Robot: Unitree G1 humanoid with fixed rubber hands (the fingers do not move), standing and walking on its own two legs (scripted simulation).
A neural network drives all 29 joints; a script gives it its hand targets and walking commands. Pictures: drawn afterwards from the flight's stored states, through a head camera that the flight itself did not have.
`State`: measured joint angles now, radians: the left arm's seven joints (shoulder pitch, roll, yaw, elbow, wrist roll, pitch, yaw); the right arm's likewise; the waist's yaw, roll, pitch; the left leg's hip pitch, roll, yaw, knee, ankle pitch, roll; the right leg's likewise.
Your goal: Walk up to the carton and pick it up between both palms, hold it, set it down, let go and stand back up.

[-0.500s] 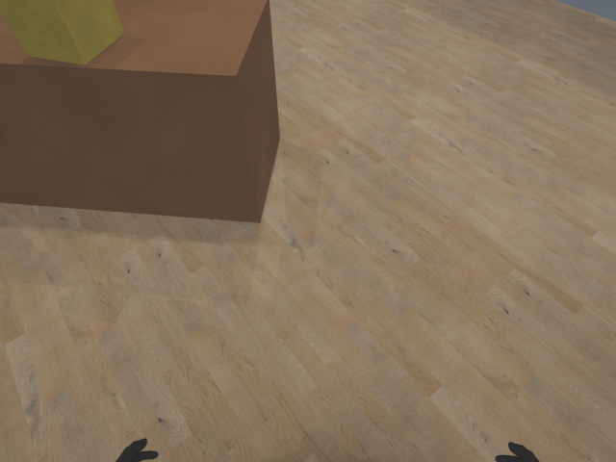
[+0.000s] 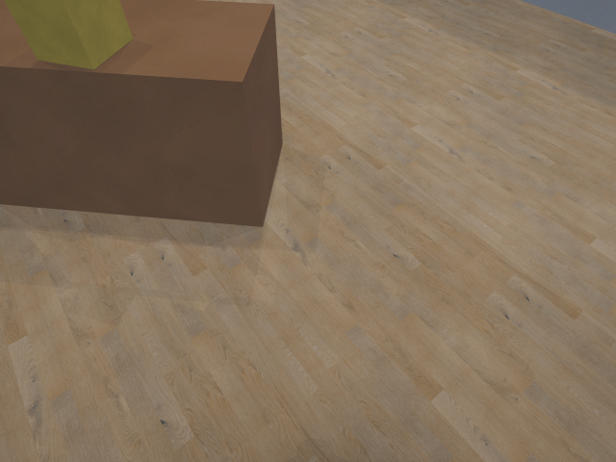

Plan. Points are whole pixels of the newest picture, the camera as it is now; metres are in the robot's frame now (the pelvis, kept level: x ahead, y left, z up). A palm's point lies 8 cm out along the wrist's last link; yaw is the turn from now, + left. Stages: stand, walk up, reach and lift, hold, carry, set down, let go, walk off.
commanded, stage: stand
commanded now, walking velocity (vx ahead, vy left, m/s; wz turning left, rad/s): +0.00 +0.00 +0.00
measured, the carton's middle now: (68, 6) +1.27 +0.73 +0.01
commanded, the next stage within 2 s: walk up in 1.38 s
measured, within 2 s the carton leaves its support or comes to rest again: neither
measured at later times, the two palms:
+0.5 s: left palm out of the picture +0.02 +0.27 -0.14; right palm out of the picture +0.04 -0.27 -0.12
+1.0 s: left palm out of the picture +0.02 +0.27 -0.13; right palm out of the picture +0.04 -0.29 -0.12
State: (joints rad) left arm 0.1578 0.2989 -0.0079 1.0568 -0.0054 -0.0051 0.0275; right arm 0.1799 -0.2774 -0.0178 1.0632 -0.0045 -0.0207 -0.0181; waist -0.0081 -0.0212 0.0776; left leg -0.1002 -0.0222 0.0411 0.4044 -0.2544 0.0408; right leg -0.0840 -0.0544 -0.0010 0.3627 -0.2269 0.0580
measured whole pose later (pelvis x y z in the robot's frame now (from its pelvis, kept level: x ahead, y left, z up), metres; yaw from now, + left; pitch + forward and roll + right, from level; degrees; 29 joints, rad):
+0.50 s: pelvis -0.01 +0.00 +0.00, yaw +1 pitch -3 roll +0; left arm 0.20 0.30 -0.01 1.11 0.00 -0.01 0.03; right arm 0.19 -0.27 -0.03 1.07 0.00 -0.02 -0.02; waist 0.01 -0.03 0.08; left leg -0.09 -0.04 0.04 0.36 -0.22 0.04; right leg -0.08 -0.07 -0.01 0.34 -0.21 0.06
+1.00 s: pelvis -0.01 -0.01 +0.00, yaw +1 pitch -3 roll +0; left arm 0.19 0.30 0.00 1.10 0.00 -0.02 0.02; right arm 0.19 -0.29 -0.03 1.08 0.00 -0.02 -0.01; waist 0.00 -0.01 0.06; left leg -0.10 -0.02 0.02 0.35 -0.21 0.03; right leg -0.08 -0.06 -0.03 0.33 -0.20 0.05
